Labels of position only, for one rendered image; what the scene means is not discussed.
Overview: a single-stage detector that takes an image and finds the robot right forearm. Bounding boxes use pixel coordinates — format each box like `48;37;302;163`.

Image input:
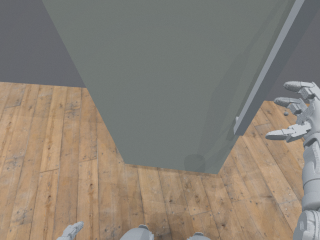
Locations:
301;132;320;212

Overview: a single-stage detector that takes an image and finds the right robot hand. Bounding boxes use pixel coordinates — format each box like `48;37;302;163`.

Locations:
265;81;320;143

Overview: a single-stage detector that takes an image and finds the left robot thigh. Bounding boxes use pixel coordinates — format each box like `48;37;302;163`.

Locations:
120;227;154;240

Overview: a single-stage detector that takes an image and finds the handle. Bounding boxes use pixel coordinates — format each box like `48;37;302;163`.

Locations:
233;0;320;136

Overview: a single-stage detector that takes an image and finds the fridge door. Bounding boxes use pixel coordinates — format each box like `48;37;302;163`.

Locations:
42;0;296;175

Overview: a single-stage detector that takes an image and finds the left robot hand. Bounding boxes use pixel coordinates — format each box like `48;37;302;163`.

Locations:
56;221;84;240

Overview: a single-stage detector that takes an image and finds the robot right shin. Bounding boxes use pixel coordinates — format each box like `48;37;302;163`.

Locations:
193;232;204;236

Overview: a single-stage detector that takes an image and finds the right robot upper arm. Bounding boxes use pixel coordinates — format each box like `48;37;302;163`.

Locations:
292;210;320;240

